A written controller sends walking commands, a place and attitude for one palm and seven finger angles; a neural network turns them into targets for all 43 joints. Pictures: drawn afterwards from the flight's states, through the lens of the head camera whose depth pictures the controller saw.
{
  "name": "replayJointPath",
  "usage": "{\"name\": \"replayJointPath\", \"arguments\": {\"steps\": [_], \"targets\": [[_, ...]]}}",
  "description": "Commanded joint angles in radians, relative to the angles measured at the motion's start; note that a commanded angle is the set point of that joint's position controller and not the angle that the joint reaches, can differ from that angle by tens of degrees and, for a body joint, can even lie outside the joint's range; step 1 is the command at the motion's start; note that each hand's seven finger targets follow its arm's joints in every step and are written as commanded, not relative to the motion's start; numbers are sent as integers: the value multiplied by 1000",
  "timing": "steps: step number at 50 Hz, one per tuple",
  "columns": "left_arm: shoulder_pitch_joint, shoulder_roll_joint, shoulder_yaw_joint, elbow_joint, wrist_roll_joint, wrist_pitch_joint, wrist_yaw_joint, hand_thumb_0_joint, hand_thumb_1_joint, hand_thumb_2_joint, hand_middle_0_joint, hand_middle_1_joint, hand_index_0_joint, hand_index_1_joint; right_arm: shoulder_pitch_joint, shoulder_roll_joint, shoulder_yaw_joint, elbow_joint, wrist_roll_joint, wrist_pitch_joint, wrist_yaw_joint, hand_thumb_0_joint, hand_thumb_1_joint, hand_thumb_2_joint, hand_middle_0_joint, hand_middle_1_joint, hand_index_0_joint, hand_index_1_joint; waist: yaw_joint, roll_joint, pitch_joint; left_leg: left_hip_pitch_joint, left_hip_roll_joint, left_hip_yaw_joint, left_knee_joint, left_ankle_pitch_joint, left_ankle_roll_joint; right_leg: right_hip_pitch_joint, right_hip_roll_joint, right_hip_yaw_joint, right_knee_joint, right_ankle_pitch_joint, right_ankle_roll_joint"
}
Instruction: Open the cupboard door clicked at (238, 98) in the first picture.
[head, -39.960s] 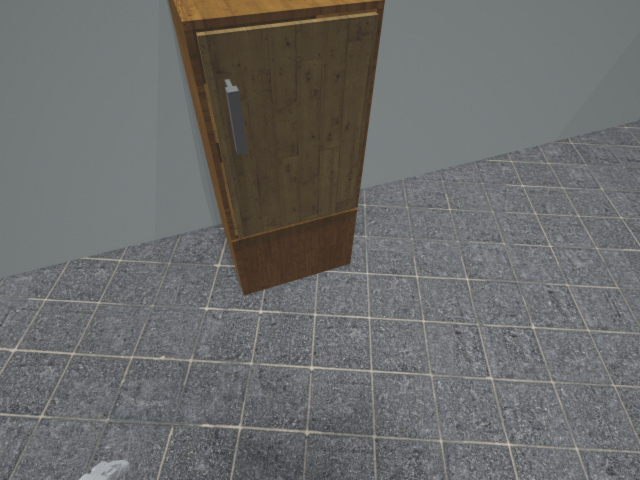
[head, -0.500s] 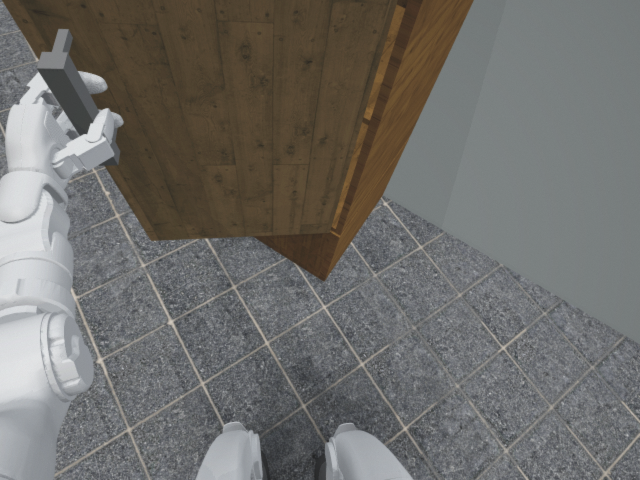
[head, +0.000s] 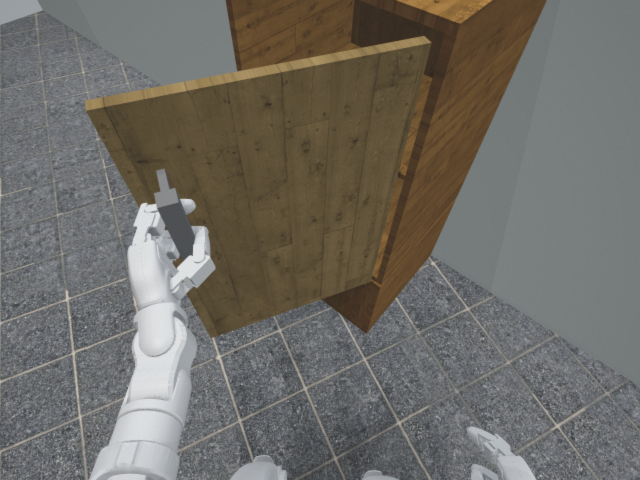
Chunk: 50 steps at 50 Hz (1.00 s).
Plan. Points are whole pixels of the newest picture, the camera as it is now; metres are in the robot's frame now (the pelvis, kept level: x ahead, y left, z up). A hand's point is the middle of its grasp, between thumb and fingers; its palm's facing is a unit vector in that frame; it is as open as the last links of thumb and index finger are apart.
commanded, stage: pull the door open along its arc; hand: left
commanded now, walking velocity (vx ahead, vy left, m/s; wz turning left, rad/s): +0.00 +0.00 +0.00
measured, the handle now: (181, 225) +0.42 +0.20 +0.06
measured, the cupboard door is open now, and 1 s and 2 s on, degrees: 62 81 84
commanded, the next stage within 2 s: open thumb and fingers to let go in 0.38 s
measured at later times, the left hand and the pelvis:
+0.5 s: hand (263, 325) +0.29 +0.07 +0.06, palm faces +0.40 -0.91 +0.02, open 6.3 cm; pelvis -0.01 -0.04 +0.01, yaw +3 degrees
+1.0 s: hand (255, 316) +0.30 +0.09 +0.06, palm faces +0.39 -0.92 +0.01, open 12.5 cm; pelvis +0.00 -0.04 +0.00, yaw +4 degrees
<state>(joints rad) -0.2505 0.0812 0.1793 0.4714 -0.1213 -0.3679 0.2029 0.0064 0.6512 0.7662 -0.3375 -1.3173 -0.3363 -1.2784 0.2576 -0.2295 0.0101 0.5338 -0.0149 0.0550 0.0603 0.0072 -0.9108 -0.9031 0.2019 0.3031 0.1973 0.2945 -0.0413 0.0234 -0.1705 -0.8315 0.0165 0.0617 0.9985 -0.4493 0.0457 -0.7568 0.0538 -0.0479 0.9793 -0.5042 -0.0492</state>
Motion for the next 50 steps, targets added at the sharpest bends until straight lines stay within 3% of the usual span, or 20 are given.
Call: {"name": "replayJointPath", "arguments": {"steps": [1,2,5,7,10,14,20,23,24,27,28,31,33,37,44,46,50], "targets": [[-167,119,26,-229,74,-50,183,0,900,900,-400,-1350,-400,-1350,12,-120,-54,-88,-20,-22,-13,0,-900,-900,200,300,200,300,33,-29,-276,235,-15,-77,-99,311,-26,137,-11,20,-113,389,30],[-164,112,11,-227,88,-47,203,0,900,900,-400,-1350,-400,-1350,11,-118,-54,-83,-25,-23,-17,0,-900,-900,200,300,200,300,24,-68,-269,227,-16,-79,-96,290,-21,141,-10,26,-126,380,32],[-159,59,-66,-247,116,-50,215,0,900,900,-400,-1350,-400,-1350,-23,-108,-49,-82,-27,-24,-24,0,-900,-900,200,300,200,300,23,-29,-251,232,-22,-75,-104,241,-21,145,-22,39,-147,347,29],[-148,44,-98,-263,121,-54,211,0,900,900,-400,-1350,-400,-1350,-31,-106,-49,-81,-29,-29,-30,0,-900,-900,200,300,200,300,10,-59,-246,228,-23,-74,-101,219,-15,157,-27,52,-170,338,33],[-93,-18,-161,-298,107,-61,200,0,900,900,-400,-1350,-400,-1350,-60,-93,-44,-87,-26,-39,-34,0,-900,-900,200,300,200,300,19,-46,-231,227,-28,-68,-110,199,-17,184,-42,70,-195,332,36],[-12,-56,-209,-341,93,-63,195,0,900,900,-400,-1350,-400,-1350,-85,-87,-42,-94,-23,-51,-35,0,-900,-900,200,300,200,300,22,-64,-198,215,-31,-71,-114,174,-19,202,-63,101,-225,328,46],[196,-138,-308,-447,115,-57,225,0,900,900,-400,-1350,-400,-1350,-97,-76,-46,-120,-24,-69,-27,0,-900,-900,200,300,200,300,28,-109,-185,217,-32,-77,-121,182,-21,239,-82,115,-233,384,56],[114,-101,-296,-445,146,-57,258,0,900,900,-400,-1350,-400,-1350,-105,-79,-44,-109,-31,-69,-34,0,-900,-900,200,300,200,300,6,-121,-138,180,-34,-84,-102,144,-21,201,-98,147,-247,327,62],[25,-73,-283,-430,159,-63,270,0,900,900,-400,-1350,-400,-1350,-108,-77,-41,-95,-32,-68,-41,0,-900,-900,200,300,200,300,-14,-128,-106,158,-34,-89,-92,120,-20,177,-107,165,-259,286,64],[13,-28,-234,-415,177,-85,285,0,690,810,-385,-1327,-385,-1327,-119,-67,-43,-79,-36,-68,-53,0,-900,-900,200,300,200,300,-1,-147,-124,127,-37,-91,-73,102,-21,197,-125,212,-278,245,69],[47,-52,-245,-396,175,-86,278,0,620,780,-380,-1320,-380,-1320,-128,-60,-43,-78,-37,-66,-55,0,-900,-900,200,300,200,300,13,-131,-151,122,-40,-89,-74,108,-24,221,-130,218,-269,272,70],[52,-82,-255,-417,135,-85,253,0,410,690,-365,-1298,-365,-1298,-126,-59,-43,-78,-33,-67,-57,0,-900,-900,200,300,200,300,18,-90,-213,162,-42,-82,-78,152,-25,257,-124,192,-245,380,70],[96,-64,-221,-426,105,-82,235,0,270,630,-355,-1283,-355,-1283,-120,-60,-44,-77,-31,-65,-58,0,-900,-900,200,300,200,300,35,-89,-246,164,-41,-82,-78,188,-29,307,-125,196,-230,489,78],[105,-68,-234,-418,101,-68,207,0,-10,510,-335,-1253,-335,-1253,-100,-67,-42,-78,-30,-57,-59,0,-900,-900,200,300,200,300,16,-131,-217,172,-37,-88,-85,221,-27,308,-122,176,-216,582,86],[138,-72,-233,-430,106,-73,205,0,-500,300,-300,-1200,-300,-1200,-104,-67,-44,-90,-33,-52,-57,0,-900,-900,200,300,200,300,24,-120,-204,193,-37,-84,-90,233,-27,279,-111,141,-199,581,76],[112,-76,-244,-434,114,-76,209,0,-500,300,-300,-1200,-300,-1200,-106,-68,-43,-91,-32,-51,-56,0,-900,-900,200,300,200,300,20,-93,-190,199,-37,-85,-91,225,-26,252,-106,133,-198,538,69],[120,-95,-260,-434,125,-76,227,0,-500,300,-267,-1000,-267,-1000,-105,-69,-45,-97,-34,-52,-54,0,-900,-900,200,300,200,300,24,-85,-209,222,-36,-85,-90,231,-23,223,-92,105,-185,498,59]]}}
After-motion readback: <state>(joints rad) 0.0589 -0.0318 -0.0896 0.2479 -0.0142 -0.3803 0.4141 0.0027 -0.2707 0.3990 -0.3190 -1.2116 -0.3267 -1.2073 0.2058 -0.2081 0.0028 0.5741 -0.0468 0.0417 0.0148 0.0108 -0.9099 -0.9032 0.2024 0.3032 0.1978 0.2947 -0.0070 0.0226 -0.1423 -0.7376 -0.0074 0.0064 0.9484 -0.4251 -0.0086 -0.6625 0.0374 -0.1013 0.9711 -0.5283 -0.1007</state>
